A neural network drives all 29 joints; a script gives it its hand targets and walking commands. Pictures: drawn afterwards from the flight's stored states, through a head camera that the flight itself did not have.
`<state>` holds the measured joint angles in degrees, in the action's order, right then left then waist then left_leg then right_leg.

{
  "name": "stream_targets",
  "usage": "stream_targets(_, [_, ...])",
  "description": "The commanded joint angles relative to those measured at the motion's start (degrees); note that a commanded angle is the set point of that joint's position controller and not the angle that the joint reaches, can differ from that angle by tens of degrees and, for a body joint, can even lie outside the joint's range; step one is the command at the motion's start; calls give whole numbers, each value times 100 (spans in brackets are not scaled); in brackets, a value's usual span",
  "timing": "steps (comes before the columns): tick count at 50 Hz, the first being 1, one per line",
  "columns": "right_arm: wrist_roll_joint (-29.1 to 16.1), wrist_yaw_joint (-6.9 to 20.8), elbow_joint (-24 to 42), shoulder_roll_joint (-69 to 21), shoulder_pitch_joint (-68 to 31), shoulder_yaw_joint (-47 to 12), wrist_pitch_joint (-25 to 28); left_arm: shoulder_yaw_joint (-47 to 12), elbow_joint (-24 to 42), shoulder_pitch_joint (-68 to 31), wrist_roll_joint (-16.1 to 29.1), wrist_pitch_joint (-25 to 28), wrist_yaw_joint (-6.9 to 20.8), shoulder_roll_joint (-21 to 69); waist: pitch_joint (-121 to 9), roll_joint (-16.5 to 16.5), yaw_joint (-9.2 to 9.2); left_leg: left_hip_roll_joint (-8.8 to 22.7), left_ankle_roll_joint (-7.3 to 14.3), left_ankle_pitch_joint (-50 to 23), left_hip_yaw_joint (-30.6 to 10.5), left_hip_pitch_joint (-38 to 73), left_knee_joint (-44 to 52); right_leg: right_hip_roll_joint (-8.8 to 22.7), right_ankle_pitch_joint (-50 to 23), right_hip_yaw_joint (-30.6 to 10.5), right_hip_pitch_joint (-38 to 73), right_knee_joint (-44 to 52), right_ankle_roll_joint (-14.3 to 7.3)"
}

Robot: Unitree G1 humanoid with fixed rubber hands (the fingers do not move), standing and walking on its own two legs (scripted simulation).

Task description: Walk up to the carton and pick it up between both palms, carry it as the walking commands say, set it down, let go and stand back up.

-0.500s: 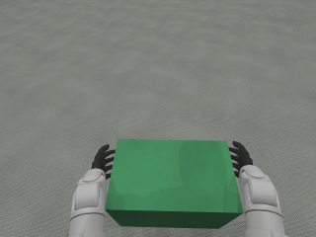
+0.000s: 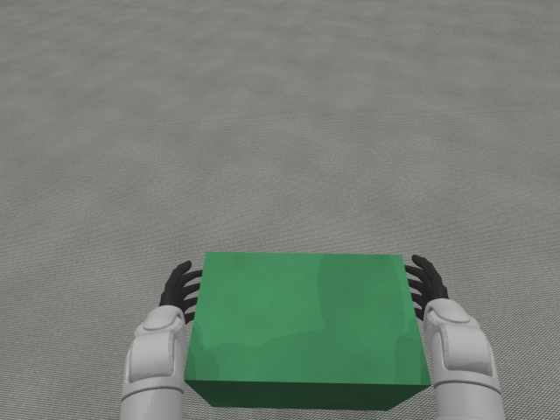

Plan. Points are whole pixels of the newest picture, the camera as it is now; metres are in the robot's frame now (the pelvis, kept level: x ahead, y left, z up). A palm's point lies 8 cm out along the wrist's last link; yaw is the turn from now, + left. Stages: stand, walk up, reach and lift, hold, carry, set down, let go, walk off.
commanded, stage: hold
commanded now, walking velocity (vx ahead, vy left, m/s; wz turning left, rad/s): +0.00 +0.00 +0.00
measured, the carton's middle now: (301, 335) +0.25 +0.00 -0.04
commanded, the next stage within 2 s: carry in 0.06 s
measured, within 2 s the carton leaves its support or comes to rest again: neither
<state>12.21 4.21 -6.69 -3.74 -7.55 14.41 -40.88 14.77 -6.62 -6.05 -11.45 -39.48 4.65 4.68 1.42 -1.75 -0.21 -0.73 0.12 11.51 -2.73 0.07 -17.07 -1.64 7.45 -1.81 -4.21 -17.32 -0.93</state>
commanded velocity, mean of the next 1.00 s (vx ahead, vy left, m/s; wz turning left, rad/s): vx -0.24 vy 0.00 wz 0.59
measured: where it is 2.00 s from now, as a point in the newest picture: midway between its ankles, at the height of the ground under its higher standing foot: outside the picture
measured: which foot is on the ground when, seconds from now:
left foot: down 0.00-0.56, up 0.58-0.78, down 0.80-1.00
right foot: down 0.00-0.82, up 0.84-1.00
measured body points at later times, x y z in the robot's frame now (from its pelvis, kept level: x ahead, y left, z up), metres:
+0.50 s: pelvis -0.07 +0.00 -0.03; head -0.08 +0.00 +0.42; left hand +0.18 +0.22 +0.03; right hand +0.22 -0.16 +0.02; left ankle -0.02 +0.12 -0.75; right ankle -0.04 -0.11 -0.73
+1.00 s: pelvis -0.25 -0.03 -0.04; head -0.26 -0.03 +0.41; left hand -0.10 +0.26 +0.03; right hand +0.06 -0.09 +0.03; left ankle -0.17 +0.12 -0.75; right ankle -0.18 -0.14 -0.70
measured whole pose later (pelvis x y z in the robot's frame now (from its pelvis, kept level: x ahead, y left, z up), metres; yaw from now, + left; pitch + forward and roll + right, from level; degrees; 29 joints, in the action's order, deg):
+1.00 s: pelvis -0.25 -0.03 -0.04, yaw +23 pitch +2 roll -1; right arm 5.3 1.0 18.9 -4.2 -4.4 11.6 -67.3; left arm 13.8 22.0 -2.6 -2.9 -68.6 0.3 2.7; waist -4.4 -0.9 -1.4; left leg -0.9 1.2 6.6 -1.4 -32.3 -36.4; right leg 2.7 23.6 3.6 -34.6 -62.5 2.3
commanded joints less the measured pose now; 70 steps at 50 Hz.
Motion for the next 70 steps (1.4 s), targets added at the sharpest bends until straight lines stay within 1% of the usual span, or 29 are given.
stream_targets(1, [-1464, 1211, 924, -4470, -2972, -3855, 217, -3712, 1010, -3169, 1353, 234, 1239, 4024, -1699, 167, 1, -381, 86, -1381, -50, -439, 291, -287, -1570, -131, 1317, 22, 61])
stream_targets(2, [-1464, 1201, 943, -4454, -2943, -3859, 215, -3720, 1032, -3141, 1354, 233, 1230, 4007, -1690, 165, 2, -381, 86, -1391, -52, -440, 290, -287, -1586, -131, 1320, 21, 62])
stream_targets(3, [-1596, 1203, 1110, -4579, -3337, -4096, 188, -4011, 1149, -3663, 1559, 121, 1167, 4214, -2566, 553, -35, 646, 85, -1312, -48, -360, -1042, 1145, -2321, -296, 511, -834, -161])
stream_targets(10, [-2049, 1130, 1608, -4401, -3117, -4332, -570, -4220, 1676, -2989, 1908, -674, 990, 4027, -2807, 889, -55, 276, 56, -1061, 1, -2264, -2057, 1558, -4109, -572, 206, -1728, -470])
stream_targets(14, [-2466, 1168, 1859, -4527, -3001, -4505, -1124, -4502, 2345, -3199, 2164, -1248, 885, 4128, -2748, -276, 30, 986, 389, -3498, -965, -1629, -1928, 941, -2005, 101, -1164, -2615, -52])
stream_targets(17, [-2751, 1046, 2427, -4560, -3035, -4555, -1537, -4823, 3006, -3535, 2626, -1686, 878, 4335, -2473, -1618, 94, 1931, 1126, -5468, -2463, -1092, -1222, 142, 2416, 301, -2660, -3537, 239])
stream_targets(25, [-2906, 709, 3959, -4193, -2832, -4838, -2381, -4790, 3573, -2698, 2982, -2481, 801, 4375, -3006, -559, -78, 781, 349, -2424, -1280, -2515, -1791, 155, 603, 265, -332, -1141, -9])
stream_targets(27, [-2879, 698, 4149, -4155, -2813, -4975, -2501, -4723, 3556, -2487, 2940, -2552, 828, 4114, -3065, 2127, -103, -382, -42, 2219, 84, -4085, -4190, 2668, -2680, -1850, 665, -517, -877])
stream_targets(29, [-3013, 738, 4357, -4271, -3128, -5080, -2532, -4779, 3889, -2746, 3023, -2582, 821, 4033, -3059, 2012, 64, 365, -67, 2424, 1, -3941, -5440, 3208, -4080, -1422, 39, -1066, -1432])
stream_targets(30, [-3075, 757, 4116, -4322, -3136, -5033, -2563, -4871, 4004, -2853, 2997, -2638, 771, 4097, -2794, 1253, 95, 314, -117, 2087, 192, -3771, -5438, 2629, -3936, -777, -300, -1193, -1267])
stream_targets(32, [-3073, 802, 3834, -4344, -2810, -4990, -2602, -4880, 4020, -2688, 2883, -2679, 680, 4154, -2567, 983, 93, 271, -75, 1551, 243, -3455, -4725, 1991, -3295, -56, -569, -1275, -838])
stream_targets(37, [-3134, 911, 3601, -4262, -2528, -4885, -2724, -4663, 3773, -2273, 2544, -2847, 654, 4005, -2416, 1179, 131, 155, 49, 1139, 757, -2010, -1914, 2103, -1412, 178, -1198, -1553, -539])
stream_targets(38, [-3090, 951, 3428, -4219, -2441, -4836, -2741, -4676, 3722, -2293, 2500, -2881, 653, 3976, -2320, 485, 173, 174, 72, 808, 451, -1625, -1105, 1886, -330, 396, -1619, -1988, -352])
stream_targets(40, [-3053, 1007, 3080, -4115, -2244, -4684, -2727, -4762, 3679, -2553, 2501, -2928, 671, 3928, -1750, -2425, 123, 2586, 989, -2266, -3016, -1203, -136, 541, 3042, 814, -3925, -3976, 572])
stream_targets(41, [-3045, 1033, 3192, -4211, -2262, -4724, -2727, -4917, 3737, -2601, 2604, -2906, 688, 4062, -1787, -1873, 101, 2569, 1304, -2355, -2394, -1818, -211, 652, 3037, 267, -3482, -4760, 454])
stream_targets(43, [-3008, 992, 3481, -4268, -2696, -4665, -2693, -4941, 3825, -3038, 2876, -2846, 808, 4378, -1800, -777, 104, 1845, 977, -785, -1642, -2612, -148, 630, 2028, 310, -2991, -5258, 301])
stream_targets(50, [-2837, 727, 3941, -4339, -2510, -4711, -2640, -4988, 4057, -3055, 3281, -2796, 897, 4395, -2627, -891, 69, 1331, 344, 538, -1554, -2008, 280, 88, 2134, 495, -1916, -3296, 257])
stream_targets(53, [-2705, 699, 3814, -4202, -2245, -4679, -2662, -4790, 3819, -2549, 3170, -2797, 908, 4209, -2933, -1067, -97, 732, -445, 642, -989, -2508, 235, -1, 1783, 551, 225, -336, -53])
stream_targets(54, [-2713, 722, 3803, -4164, -2194, -4684, -2675, -4718, 3744, -2471, 3109, -2783, 904, 4152, -2949, 310, -60, 230, -561, 1113, -437, -3101, -903, 1066, 2412, -519, 663, 438, -276])
stream_targets(55, [-2773, 743, 3992, -4109, -2306, -4757, -2675, -4770, 3819, -2404, 3092, -2744, 902, 4195, -2964, 2450, -60, -484, -533, 2242, 392, -3510, -3847, 3074, 1621, -2218, -206, 226, -1097])
stream_targets(56, [-2838, 820, 4410, -4276, -2788, -4942, -2637, -4760, 3910, -2435, 3069, -2674, 895, 4238, -2420, 2533, -21, 175, -367, 2140, 84, -4046, -5250, 3692, -57, -2101, -1079, 397, -1759])
stream_targets(57, [-3066, 871, 4570, -4400, -3502, -4998, -2603, -4781, 4062, -2935, 3122, -2647, 857, 4216, -2119, 2062, 38, 360, -365, 2103, -117, -3536, -6207, 3402, -681, -1454, -1961, 121, -1748])
stream_targets(58, [-2984, 846, 3980, -4422, -3055, -4842, -2616, -4909, 4097, -2856, 3104, -2721, 836, 4307, -2069, 604, 55, 213, -336, 1357, 1, -3160, -6398, 2463, -466, -304, -2104, -74, -1238])
stream_targets(59, [-2931, 828, 3712, -4439, -2681, -4816, -2609, -4872, 4001, -2650, 3026, -2739, 827, 4365, -2007, 378, 100, 190, -239, 790, 49, -3184, -6129, 2042, -599, 295, -1923, -419, -856])
stream_targets(65, [-3143, 905, 3678, -4190, -2585, -5012, -2649, -4599, 3798, -2269, 2604, -2753, 723, 3969, -2072, 1410, 44, 190, -118, 1454, 764, -2702, -3071, 2128, -263, 172, -1042, -662, -579])
stream_targets(67, [-3063, 959, 3387, -4137, -2395, -4979, -2725, -4603, 3570, -2101, 2472, -2833, 705, 3935, -2210, 1168, 131, 164, 31, 1474, 724, -1990, -1457, 2177, -174, 385, -1161, -1292, -409])
stream_targets(68, [-3029, 1000, 3196, -4154, -2262, -4955, -2747, -4570, 3440, -2048, 2400, -2866, 708, 3854, -1976, 379, 200, 390, 91, 1120, 178, -1739, -516, 1974, 458, 635, -1682, -1774, -124])
stream_targets(69, [-3028, 1041, 3017, -4087, -2215, -4885, -2753, -4597, 3367, -2114, 2341, -2895, 711, 3830, -1704, -1283, 159, 1782, 447, -127, -1750, -1465, -61, 1403, 1862, 1085, -2930, -2640, 397])
stream_targets(70, [-3043, 1076, 3090, -4081, -2315, -4879, -2717, -4673, 3407, -2264, 2420, -2913, 720, 3948, -1403, -2061, 102, 2576, 965, -1919, -2946, -1585, -207, 812, 3037, 823, -3883, -3645, 712])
